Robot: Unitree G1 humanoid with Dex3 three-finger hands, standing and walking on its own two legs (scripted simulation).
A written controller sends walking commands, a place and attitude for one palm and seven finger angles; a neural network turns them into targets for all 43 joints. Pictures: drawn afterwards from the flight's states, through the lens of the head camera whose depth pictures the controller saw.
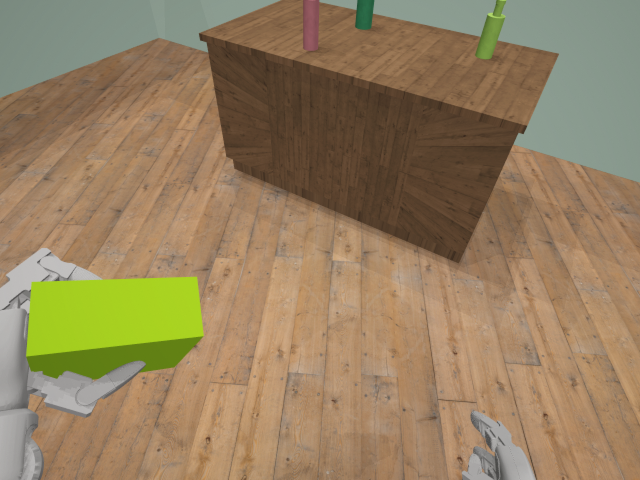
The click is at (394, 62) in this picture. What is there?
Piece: table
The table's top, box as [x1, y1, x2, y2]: [199, 0, 558, 133]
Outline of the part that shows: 199,33 200,40 523,133 558,54 497,40 492,57 490,59 480,59 474,55 479,40 478,36 373,14 371,28 367,30 357,29 354,26 356,10 320,2 318,48 314,51 308,51 302,48 302,0 280,0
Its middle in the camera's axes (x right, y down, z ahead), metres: +0.22 -0.76 +1.54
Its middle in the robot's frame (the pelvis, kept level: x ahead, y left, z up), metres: +1.67 -0.13 -0.10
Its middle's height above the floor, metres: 0.68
